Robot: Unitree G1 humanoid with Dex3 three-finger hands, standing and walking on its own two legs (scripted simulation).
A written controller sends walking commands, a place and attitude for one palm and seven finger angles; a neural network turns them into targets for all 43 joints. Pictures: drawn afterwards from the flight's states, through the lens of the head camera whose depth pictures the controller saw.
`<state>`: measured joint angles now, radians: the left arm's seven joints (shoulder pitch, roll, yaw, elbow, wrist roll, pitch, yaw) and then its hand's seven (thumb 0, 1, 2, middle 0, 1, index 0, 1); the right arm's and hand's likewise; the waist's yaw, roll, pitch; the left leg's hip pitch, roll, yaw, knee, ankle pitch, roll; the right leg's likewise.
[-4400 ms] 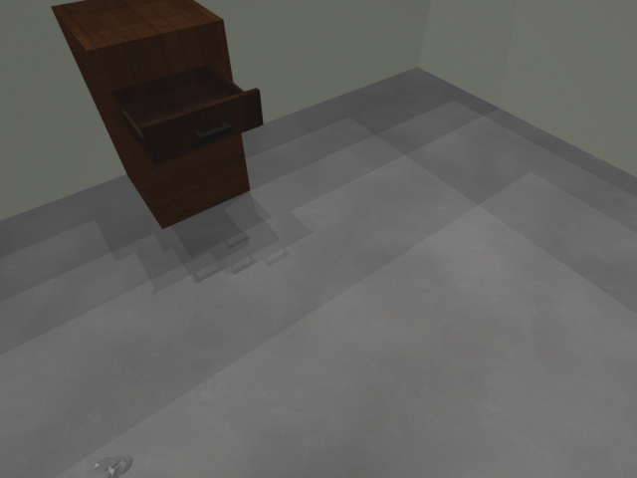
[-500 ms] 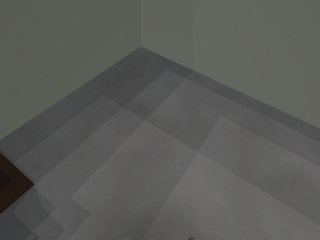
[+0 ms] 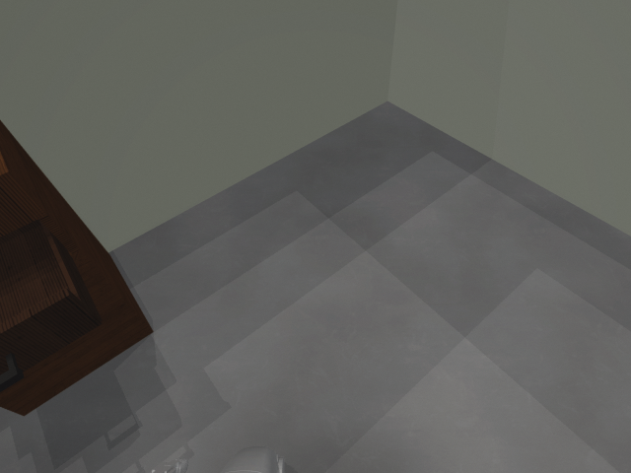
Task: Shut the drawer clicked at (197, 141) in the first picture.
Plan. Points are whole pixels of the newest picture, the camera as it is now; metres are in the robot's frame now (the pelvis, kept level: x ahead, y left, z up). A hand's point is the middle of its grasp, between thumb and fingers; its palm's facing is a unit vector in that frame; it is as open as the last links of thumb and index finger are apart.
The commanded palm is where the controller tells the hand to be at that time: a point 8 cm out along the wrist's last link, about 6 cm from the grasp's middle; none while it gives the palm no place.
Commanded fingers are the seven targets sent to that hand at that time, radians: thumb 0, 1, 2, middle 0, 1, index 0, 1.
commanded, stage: turn to face it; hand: left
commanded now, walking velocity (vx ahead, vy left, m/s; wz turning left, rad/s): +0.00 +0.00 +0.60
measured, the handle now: out of the picture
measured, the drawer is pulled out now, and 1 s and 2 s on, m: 0.25 0.25 0.25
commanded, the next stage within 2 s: take the last steps up to it in 1.04 s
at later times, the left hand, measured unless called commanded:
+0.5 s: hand out of the picture +0.00 +0.29 -0.17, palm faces +0.33 -0.92 -0.21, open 7.3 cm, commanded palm none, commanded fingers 0.00 0.90 0.90 -0.20 -0.30 -0.20 -0.30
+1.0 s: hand out of the picture -0.03 +0.22 -0.14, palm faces +0.51 -0.81 -0.29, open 7.3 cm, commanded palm none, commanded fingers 0.00 0.90 0.90 -0.20 -0.30 -0.20 -0.30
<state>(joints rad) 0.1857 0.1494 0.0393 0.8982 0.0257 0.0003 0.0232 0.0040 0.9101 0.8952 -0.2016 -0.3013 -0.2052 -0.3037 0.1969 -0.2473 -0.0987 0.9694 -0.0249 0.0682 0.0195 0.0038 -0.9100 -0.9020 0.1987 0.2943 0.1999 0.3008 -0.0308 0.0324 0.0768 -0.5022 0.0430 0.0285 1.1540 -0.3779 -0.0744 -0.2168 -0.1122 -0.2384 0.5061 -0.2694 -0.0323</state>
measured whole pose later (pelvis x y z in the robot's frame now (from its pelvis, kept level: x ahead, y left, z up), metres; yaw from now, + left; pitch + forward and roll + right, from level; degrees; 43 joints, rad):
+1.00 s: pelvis -0.02 +0.00 +0.00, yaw +33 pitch -1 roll +1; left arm 0.18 0.18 0.04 0.88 0.02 0.04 0.03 0.01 0.91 0.90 -0.20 -0.30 -0.21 -0.30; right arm 0.26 -0.26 -0.10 0.96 -0.03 0.08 0.02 0.01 -0.91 -0.90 0.20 0.29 0.20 0.30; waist -0.05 0.06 0.05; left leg -0.52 -0.07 -0.07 1.09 -0.37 -0.04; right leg -0.18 -0.03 -0.07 0.49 -0.29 -0.01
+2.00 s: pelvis +0.09 +0.15 -0.03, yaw +41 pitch -3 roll +0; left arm 0.12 0.15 0.04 0.98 0.02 -0.06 -0.01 0.00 0.91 0.90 -0.20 -0.30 -0.20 -0.30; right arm 0.54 -0.10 -0.02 1.20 0.00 -0.03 -0.03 0.01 -0.91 -0.90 0.20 0.30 0.20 0.30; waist -0.05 0.01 0.08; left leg -0.07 -0.02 0.02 0.96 -0.51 0.04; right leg -0.38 0.01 -0.14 0.67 -0.23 -0.10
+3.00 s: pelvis +0.21 +0.17 +0.00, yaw +38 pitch -1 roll +4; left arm 0.28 0.15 0.03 1.03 0.03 0.02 0.02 0.00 0.91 0.90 -0.20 -0.30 -0.20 -0.30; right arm 0.24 -0.24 -0.07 1.06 -0.03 0.07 0.01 0.00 -0.91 -0.90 0.20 0.29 0.20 0.30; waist 0.01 0.04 0.00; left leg -0.39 0.01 0.00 0.88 -0.33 -0.03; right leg -0.21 -0.03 -0.03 0.49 -0.27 -0.05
